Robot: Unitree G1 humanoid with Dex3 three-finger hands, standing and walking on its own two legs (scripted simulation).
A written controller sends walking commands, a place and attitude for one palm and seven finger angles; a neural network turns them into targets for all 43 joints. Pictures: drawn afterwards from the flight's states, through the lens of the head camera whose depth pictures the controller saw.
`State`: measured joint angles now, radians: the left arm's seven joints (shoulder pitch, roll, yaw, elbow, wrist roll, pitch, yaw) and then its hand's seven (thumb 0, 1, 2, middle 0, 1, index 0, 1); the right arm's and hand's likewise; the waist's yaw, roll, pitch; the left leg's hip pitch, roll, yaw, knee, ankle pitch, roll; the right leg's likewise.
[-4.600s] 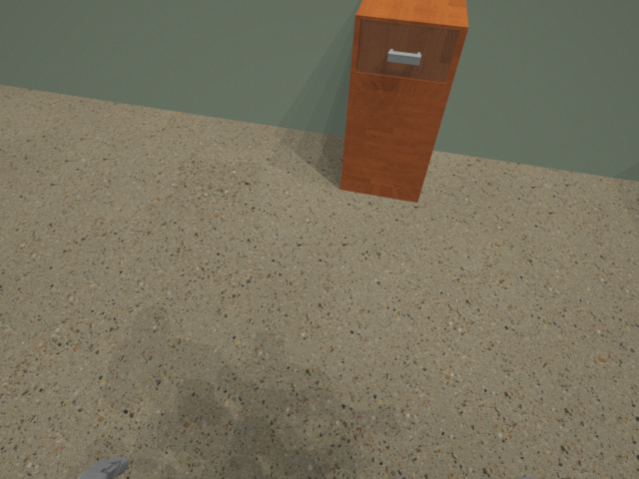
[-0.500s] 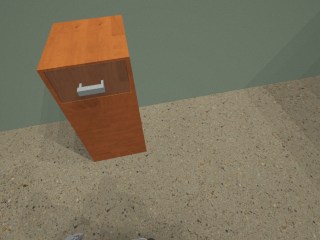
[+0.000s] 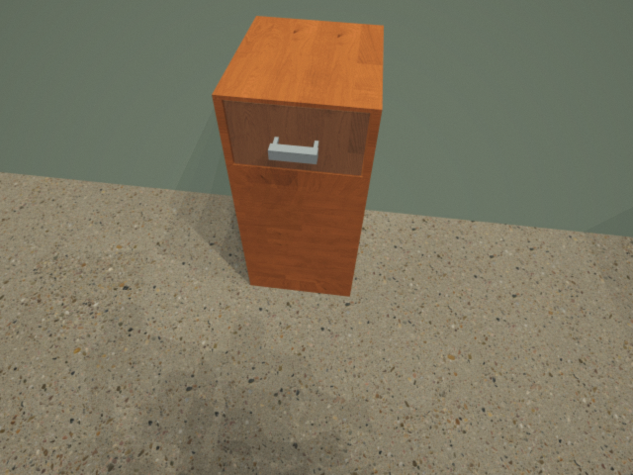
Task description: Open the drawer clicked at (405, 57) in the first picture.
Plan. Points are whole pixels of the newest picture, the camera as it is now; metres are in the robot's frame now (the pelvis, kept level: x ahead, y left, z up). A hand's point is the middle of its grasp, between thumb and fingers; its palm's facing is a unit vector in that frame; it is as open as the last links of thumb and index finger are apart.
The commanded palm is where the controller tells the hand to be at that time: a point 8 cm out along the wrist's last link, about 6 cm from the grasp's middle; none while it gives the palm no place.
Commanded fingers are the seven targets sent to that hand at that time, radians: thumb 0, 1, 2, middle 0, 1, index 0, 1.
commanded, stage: take the last steps up to it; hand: left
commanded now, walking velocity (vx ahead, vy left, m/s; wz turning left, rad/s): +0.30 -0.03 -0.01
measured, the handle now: (294, 148) +0.79 +0.15 -0.09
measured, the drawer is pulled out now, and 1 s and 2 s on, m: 0.00 0.00 0.00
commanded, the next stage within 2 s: come to a stop and stand still in 0.76 s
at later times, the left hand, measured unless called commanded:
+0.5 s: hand (232, 401) +0.24 +0.17 -0.18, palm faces -0.06 -0.98 -0.20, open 7.4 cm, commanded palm none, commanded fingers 0.00 0.90 0.90 -0.20 -0.30 -0.20 -0.30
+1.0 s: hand (248, 395) +0.26 +0.15 -0.19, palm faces +0.08 -0.99 -0.13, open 7.3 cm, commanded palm none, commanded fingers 0.00 0.90 0.90 -0.20 -0.30 -0.20 -0.30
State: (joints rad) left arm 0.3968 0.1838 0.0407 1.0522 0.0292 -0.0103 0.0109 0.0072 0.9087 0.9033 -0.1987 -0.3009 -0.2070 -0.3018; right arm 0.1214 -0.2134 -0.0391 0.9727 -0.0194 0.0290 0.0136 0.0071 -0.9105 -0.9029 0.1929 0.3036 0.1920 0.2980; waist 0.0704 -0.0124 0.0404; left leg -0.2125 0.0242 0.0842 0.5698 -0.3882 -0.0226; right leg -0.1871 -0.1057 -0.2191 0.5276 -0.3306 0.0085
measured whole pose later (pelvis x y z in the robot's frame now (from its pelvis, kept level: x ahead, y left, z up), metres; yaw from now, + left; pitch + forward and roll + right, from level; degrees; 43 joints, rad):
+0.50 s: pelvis +0.14 -0.01 -0.02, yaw -2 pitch -1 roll +1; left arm 0.13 0.20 0.05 1.01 0.02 -0.01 -0.03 0.01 0.91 0.90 -0.19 -0.30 -0.20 -0.30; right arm 0.48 -0.15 -0.03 1.15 -0.03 -0.03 -0.03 0.00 -0.91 -0.90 0.20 0.30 0.20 0.30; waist -0.05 0.00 0.08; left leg 0.11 0.03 0.11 0.40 -0.48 -0.02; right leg -0.43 -0.06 -0.11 0.63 -0.21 -0.03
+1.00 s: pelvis +0.29 -0.01 +0.00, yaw -1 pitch -1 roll -1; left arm 0.33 0.15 0.03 1.14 0.01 -0.01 0.03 0.01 0.91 0.90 -0.20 -0.30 -0.20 -0.30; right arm 0.19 -0.14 -0.02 1.06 -0.02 -0.03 -0.02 0.01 -0.93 -0.90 0.19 0.30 0.19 0.30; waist 0.04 -0.05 0.03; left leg -0.30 0.06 0.11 0.56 -0.24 0.02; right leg -0.13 -0.03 -0.13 0.52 -0.36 0.00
